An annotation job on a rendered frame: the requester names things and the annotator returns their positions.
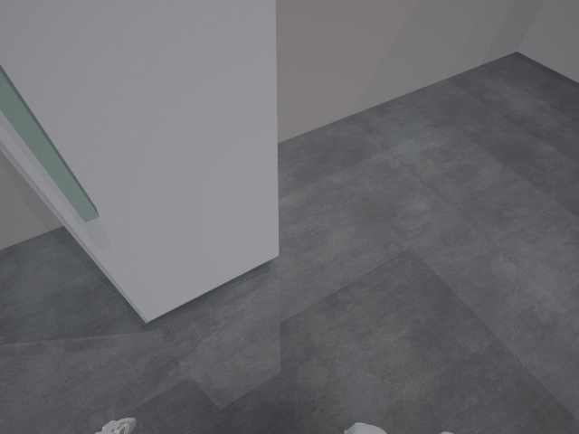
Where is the handle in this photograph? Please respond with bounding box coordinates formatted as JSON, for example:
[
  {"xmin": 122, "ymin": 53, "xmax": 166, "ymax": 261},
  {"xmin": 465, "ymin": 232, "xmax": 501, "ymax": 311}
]
[{"xmin": 0, "ymin": 65, "xmax": 99, "ymax": 222}]

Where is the fridge door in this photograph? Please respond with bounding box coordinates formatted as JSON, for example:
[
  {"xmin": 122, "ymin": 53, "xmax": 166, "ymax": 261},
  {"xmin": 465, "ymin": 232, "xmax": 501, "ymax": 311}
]
[{"xmin": 0, "ymin": 0, "xmax": 279, "ymax": 321}]

